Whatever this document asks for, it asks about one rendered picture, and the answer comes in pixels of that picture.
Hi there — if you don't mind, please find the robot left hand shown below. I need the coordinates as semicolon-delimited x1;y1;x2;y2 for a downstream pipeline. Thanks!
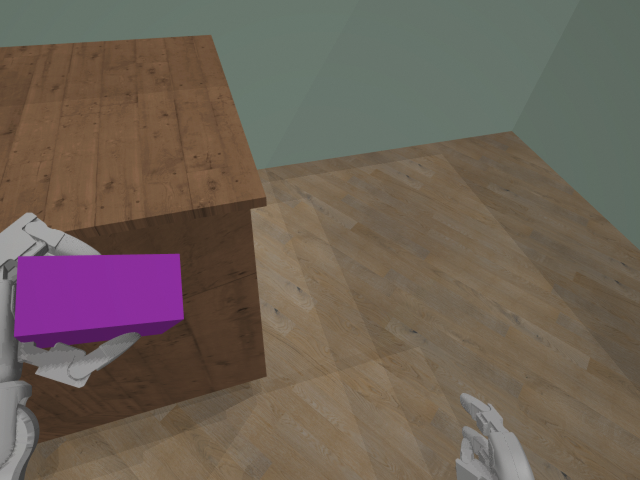
0;213;141;388

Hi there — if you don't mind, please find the sponge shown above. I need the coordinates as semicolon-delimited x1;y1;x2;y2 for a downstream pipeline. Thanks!
14;254;184;348

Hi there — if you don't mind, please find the robot left forearm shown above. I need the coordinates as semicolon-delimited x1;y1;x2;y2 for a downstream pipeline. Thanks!
0;380;40;480

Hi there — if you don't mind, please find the table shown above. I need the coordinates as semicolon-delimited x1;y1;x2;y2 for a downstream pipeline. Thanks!
0;35;267;444

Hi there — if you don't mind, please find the robot right hand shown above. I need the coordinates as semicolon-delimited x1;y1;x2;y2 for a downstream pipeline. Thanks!
455;393;535;480

